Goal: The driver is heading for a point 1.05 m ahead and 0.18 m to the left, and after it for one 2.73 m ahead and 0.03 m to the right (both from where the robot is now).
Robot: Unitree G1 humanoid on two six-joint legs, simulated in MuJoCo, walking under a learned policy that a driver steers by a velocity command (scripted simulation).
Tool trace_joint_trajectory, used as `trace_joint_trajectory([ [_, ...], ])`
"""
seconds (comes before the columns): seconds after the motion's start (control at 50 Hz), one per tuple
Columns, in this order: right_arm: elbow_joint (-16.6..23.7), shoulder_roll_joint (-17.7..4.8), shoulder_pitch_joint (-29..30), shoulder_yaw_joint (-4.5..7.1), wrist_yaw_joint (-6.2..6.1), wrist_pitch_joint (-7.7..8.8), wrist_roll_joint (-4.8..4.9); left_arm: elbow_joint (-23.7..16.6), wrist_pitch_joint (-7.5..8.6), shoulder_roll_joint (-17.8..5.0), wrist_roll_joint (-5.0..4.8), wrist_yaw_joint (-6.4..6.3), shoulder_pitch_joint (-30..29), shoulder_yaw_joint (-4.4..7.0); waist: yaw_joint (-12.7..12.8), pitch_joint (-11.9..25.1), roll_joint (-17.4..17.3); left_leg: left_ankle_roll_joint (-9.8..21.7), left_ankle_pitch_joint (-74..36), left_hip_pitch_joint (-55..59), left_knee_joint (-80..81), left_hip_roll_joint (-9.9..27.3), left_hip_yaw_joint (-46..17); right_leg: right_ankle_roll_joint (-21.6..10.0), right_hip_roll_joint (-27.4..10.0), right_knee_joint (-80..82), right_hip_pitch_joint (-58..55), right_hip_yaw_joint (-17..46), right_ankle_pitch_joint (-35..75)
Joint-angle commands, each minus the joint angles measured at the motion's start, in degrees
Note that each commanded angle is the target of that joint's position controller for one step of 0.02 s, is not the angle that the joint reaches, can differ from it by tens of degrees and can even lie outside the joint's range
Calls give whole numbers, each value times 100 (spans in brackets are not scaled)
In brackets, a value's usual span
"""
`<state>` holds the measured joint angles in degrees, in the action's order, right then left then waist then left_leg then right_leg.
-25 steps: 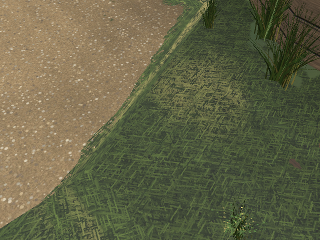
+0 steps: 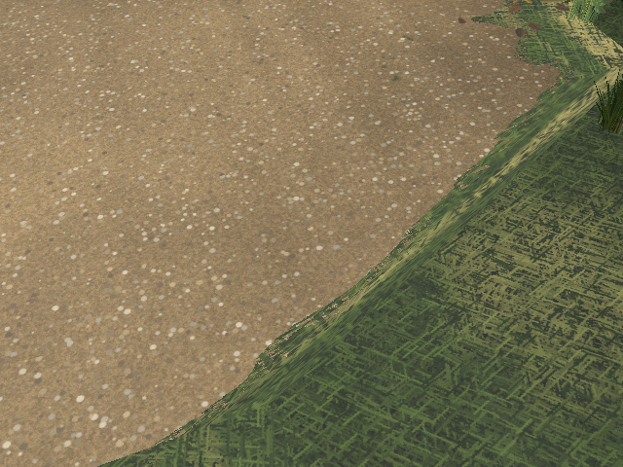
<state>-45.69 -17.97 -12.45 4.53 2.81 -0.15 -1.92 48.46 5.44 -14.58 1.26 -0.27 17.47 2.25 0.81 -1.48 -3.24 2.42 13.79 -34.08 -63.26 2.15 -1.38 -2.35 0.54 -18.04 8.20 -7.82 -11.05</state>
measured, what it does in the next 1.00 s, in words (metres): walks ahead, turning left: left foot, then right foot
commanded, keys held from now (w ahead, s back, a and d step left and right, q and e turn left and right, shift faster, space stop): w+q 0.18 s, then q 0.40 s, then no key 0.42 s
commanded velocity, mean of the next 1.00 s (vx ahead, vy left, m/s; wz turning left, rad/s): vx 0.21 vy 0.00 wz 0.46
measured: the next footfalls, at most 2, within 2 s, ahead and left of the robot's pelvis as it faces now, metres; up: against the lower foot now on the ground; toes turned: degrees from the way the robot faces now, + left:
left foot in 0.28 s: +0.29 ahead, +0.13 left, +0.00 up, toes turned +14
right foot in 0.88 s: +0.38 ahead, -0.03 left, +0.00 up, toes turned +28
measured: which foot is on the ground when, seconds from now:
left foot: up 0.00-0.26, down 0.28-0.88, up 0.90-1.00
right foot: down 0.00-0.28, up 0.30-0.86, down 0.88-1.00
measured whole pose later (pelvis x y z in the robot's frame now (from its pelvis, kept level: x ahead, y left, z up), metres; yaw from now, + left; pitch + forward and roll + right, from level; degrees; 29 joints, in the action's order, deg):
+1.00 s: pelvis +0.30 +0.04 +0.00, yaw +27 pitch +0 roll +1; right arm -46.2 -15.2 -13.0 2.3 -0.9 -2.4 -0.5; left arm 44.5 -0.4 -12.9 0.9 -1.9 10.7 0.0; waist -0.3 -2.4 -2.0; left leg 0.9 26.2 -15.4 -38.8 -6.3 -6.2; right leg -2.1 0.9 -24.7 11.5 0.5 -13.0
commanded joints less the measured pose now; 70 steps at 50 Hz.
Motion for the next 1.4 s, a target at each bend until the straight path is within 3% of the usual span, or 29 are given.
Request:
trace_joint_trajectory([
  [0.02,455,-49,237,-39,90,-2,-14,-196,102,-576,-15,8,114,136,-59,-38,811,-102,-541,-772,269,240,-69,-635,-1546,936,-461,794,1569],
  [0.1,723,96,1001,-158,178,43,5,-85,82,-663,-7,9,257,168,93,-235,817,-36,-1247,-411,1644,214,295,-529,-1432,953,-461,142,1708],
  [0.18,952,40,1483,-184,209,48,-40,87,-11,-840,-2,-45,588,223,214,-358,796,249,-786,-118,2462,71,707,-424,-1618,671,-1002,-201,2333],
  [0.22,919,13,1262,-161,152,69,-97,144,-106,-962,-3,-93,591,245,74,-228,857,432,-284,397,2751,-302,978,-313,-1582,-206,-1236,-478,4481],
  [0.26,548,-151,3,-51,39,188,-172,133,-201,-1096,-74,-130,536,273,-440,531,796,688,-543,1853,3351,-762,972,-158,-1445,-2161,-1024,-613,5139],
  [0.28,287,-484,-857,85,-65,246,-242,18,-196,-1043,-99,-117,481,255,-848,1120,434,923,-1301,3303,3650,-373,371,82,-1245,-3751,15,-655,3418],
  [0.3,382,-1327,-735,276,-139,236,-172,-382,-186,-264,-137,-26,914,89,-326,1825,-1063,1739,-4177,5428,3154,1723,-2248,446,-298,-5909,2556,-569,-2420],
  [0.32,512,-1427,-1255,358,-207,152,139,-447,-234,-786,-46,-53,579,193,-774,2622,-230,2201,-5439,5501,3476,2053,-3260,485,-33,-6646,2791,628,-2509],
  [0.34,456,-1235,-886,312,-274,114,180,-548,-245,-660,-118,-70,157,163,-607,1867,-2,2087,-5786,4936,3599,1845,-2331,453,-348,-6584,3085,903,-1840],
  [0.36,477,-820,-487,209,-297,96,232,-556,-223,-588,-107,-87,5,109,-429,1130,152,1836,-5410,4049,3830,1531,-1839,439,-513,-6071,3027,871,-1415],
  [0.4,539,-387,19,71,-337,62,268,-516,-383,-623,88,-82,110,134,5,536,153,1453,-4727,2855,4207,911,-1353,502,-649,-5399,2513,926,-1222],
  [0.46,522,-549,-29,107,-274,133,162,-518,-623,-503,92,-59,293,130,180,727,223,1353,-4904,2330,4288,682,-1147,574,-504,-4911,2072,866,-1025],
  [0.58,502,-672,-383,166,-303,48,144,-822,-746,-566,63,-107,-528,148,-82,627,-30,1125,-3117,2350,4466,526,-1644,587,-408,-4088,2488,1034,-489],
  [0.66,443,-582,-622,138,-335,8,102,-876,-761,-551,18,-134,-823,127,-249,502,-149,1047,-2717,2702,4445,607,-1857,515,-354,-3495,2517,1101,-472],
  [0.76,380,-547,-674,84,-346,-42,27,-905,-726,-535,-80,-160,-921,92,-327,420,-237,1080,-3419,2777,4104,678,-1975,325,-120,-2723,1832,999,-1017],
  [0.84,344,-524,-362,17,-398,-107,107,-779,-668,-436,-136,-210,-512,49,-51,332,-203,767,-3130,2550,3783,491,-2105,132,31,-803,609,891,-561],
  [0.86,365,-425,-282,-31,-423,-98,160,-716,-605,-458,-76,-235,-338,41,35,338,-55,494,-2355,2175,3679,319,-2093,68,-226,2,-69,1132,289],
  [0.88,413,-77,-492,-138,-421,-55,161,-773,-541,-767,39,-285,-399,64,-159,486,797,193,-1066,1801,3128,-92,-1629,-130,-1248,295,-582,2090,1098],
  [0.9,346,-33,-841,-146,-434,-75,206,-900,-547,-1049,-2,-241,-823,70,-429,372,1393,13,1033,1428,2921,-888,-847,-828,-2096,97,-411,2918,3059],
  [0.92,233,-333,-683,-82,-449,-139,107,-796,-540,-808,-46,-195,-623,32,-168,485,1331,-40,1779,1750,2337,-741,-599,-1319,-2256,-30,-99,2946,3404],
  [0.96,178,-333,-359,-48,-410,-189,146,-721,-495,-572,-38,-154,-771,-71,-181,271,1036,-180,1573,1775,2000,-684,-593,-1117,-1695,14,37,2336,3065],
  [1.0,77,-207,-376,-95,-348,-231,138,-631,-490,-606,-35,-181,-858,-85,-260,278,1238,-319,1235,1916,2320,-586,-462,-787,-1264,-123,-94,1846,3275],
  [1.08,-182,-36,-263,-196,-389,-241,200,-391,-535,-719,-57,-143,-648,-46,-141,447,1179,-382,528,2358,3617,-540,-95,-632,-1045,-439,-415,1708,3360],
  [1.12,-307,-99,-216,-218,-422,-203,153,-315,-549,-751,-76,-136,-674,-19,-180,441,1055,-326,-658,2967,4458,-335,-279,-354,-918,-438,-83,1738,2419],
  [1.16,-373,-477,-73,-174,-449,-136,61,-280,-525,-715,-67,-82,-508,3,57,339,532,-209,-1548,3278,4122,230,-775,-115,-625,-270,438,1616,991],
  [1.18,-502,-441,40,-165,-431,-132,160,-169,-547,-550,-91,-79,-501,-31,53,126,69,-96,-1223,2762,4079,170,-750,-61,-422,-85,244,1413,496],
  [1.22,-622,-216,22,-236,-423,-84,141,-33,-581,-645,-62,-104,-657,-2,-90,-20,182,-83,-891,2490,4335,130,-788,-47,-459,-233,46,1394,553],
  [1.38,-1167,-221,-11,-296,-494,-18,145,510,-603,-565,-65,-102,-525,-10,-25,-98,209,-19,-725,2461,4550,161,-822,-9,-471,-114,-61,1391,492],
  [1.4,-1243,-212,-95,-305,-493,-19,139,587,-612,-550,-58,-94,-465,-17,-34,8,209,20,-86,2470,4633,121,-822,-13,-403,-96,-95,1351,-77],
])
Velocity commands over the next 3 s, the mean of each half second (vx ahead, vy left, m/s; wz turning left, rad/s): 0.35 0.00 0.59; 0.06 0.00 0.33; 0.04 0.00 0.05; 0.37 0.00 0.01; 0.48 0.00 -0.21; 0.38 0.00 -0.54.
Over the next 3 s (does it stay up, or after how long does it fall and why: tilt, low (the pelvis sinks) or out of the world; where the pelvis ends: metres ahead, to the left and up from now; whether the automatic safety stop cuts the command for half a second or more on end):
stays up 0.94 0.30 -0.01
